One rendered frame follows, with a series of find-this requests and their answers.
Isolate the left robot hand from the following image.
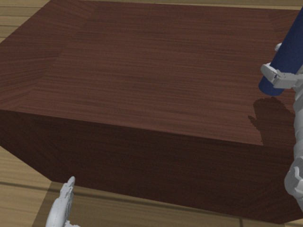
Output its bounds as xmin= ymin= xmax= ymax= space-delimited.
xmin=45 ymin=176 xmax=80 ymax=227

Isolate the right robot hand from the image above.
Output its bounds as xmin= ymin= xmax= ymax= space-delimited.
xmin=260 ymin=43 xmax=303 ymax=92

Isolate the right robot arm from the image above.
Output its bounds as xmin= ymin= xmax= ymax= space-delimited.
xmin=285 ymin=86 xmax=303 ymax=212

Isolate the bottle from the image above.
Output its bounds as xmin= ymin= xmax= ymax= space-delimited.
xmin=258 ymin=7 xmax=303 ymax=96

